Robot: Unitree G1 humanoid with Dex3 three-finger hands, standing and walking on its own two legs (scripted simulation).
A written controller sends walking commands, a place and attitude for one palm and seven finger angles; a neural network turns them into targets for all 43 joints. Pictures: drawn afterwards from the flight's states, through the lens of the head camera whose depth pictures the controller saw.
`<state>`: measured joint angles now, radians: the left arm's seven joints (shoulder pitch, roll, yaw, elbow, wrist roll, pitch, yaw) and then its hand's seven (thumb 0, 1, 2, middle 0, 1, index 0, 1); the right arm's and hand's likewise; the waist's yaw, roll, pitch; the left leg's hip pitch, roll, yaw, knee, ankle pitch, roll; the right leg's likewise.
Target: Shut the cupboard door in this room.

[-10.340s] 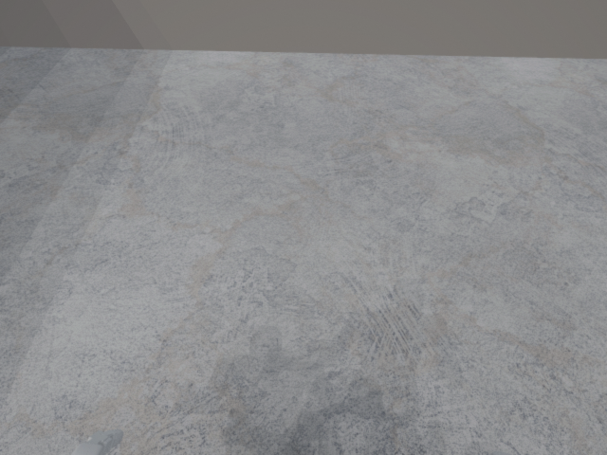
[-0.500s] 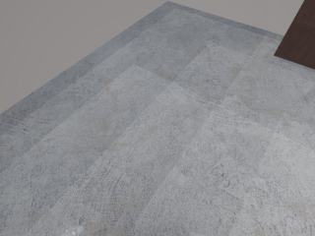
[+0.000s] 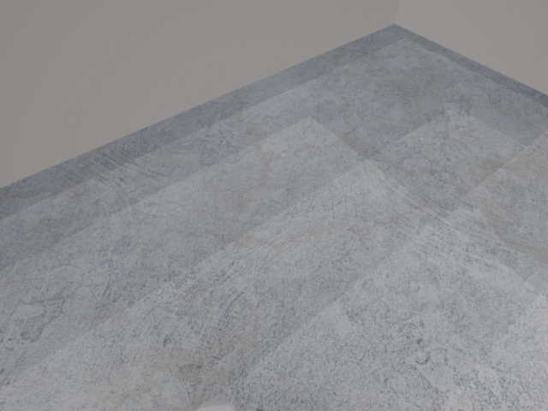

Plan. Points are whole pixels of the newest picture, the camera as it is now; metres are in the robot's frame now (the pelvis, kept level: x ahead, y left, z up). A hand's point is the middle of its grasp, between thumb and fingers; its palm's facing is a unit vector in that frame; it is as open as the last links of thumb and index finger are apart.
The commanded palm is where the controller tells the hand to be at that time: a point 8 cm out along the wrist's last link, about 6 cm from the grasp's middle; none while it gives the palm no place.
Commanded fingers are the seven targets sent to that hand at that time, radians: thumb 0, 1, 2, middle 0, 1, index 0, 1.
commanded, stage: turn or walk to find it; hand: left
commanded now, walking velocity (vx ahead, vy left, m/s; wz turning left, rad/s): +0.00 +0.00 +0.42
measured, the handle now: out of the picture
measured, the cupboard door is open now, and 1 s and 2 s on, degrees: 79 79 79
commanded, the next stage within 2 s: none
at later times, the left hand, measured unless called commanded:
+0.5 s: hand out of the picture +0.03 +0.25 -0.16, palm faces +0.19 -0.95 -0.25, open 7.4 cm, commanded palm none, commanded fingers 0.00 0.90 0.90 -0.20 -0.30 -0.20 -0.30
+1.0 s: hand out of the picture -0.09 +0.18 -0.16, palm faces +0.43 -0.87 -0.25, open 7.4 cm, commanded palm none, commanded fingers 0.00 0.90 0.90 -0.20 -0.30 -0.20 -0.30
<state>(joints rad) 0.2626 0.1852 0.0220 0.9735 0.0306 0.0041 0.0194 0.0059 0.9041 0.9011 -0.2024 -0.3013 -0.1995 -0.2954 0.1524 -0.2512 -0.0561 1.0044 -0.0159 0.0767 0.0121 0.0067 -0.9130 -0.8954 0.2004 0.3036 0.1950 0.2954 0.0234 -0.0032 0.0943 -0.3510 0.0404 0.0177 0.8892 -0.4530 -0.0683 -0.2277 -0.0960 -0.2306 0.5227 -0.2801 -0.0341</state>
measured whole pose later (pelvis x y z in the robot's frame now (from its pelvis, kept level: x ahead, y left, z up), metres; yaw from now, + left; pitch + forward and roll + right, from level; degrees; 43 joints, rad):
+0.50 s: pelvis -0.03 +0.03 +0.00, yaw +10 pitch +0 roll -1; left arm 0.14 0.25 0.05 0.96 0.01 0.05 0.01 0.01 0.91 0.90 -0.20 -0.30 -0.19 -0.29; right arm 0.21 -0.19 -0.04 0.98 -0.03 0.03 0.00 0.00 -0.91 -0.89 0.21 0.30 0.20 0.30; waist -0.02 -0.01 0.07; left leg -0.23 -0.04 -0.05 0.44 -0.20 0.04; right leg -0.39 -0.07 -0.01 0.89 -0.43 0.10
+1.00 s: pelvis -0.05 -0.02 +0.00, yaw +25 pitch +0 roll +1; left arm 0.24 0.17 0.03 0.96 0.03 0.00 0.02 0.01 0.91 0.90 -0.20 -0.30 -0.20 -0.30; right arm 0.22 -0.25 -0.07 1.03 -0.02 0.08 0.01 0.01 -0.91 -0.90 0.20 0.30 0.20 0.30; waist 0.00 0.02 0.08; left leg -0.39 0.05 -0.01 0.98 -0.42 -0.08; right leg -0.21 -0.10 -0.23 0.51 -0.29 -0.02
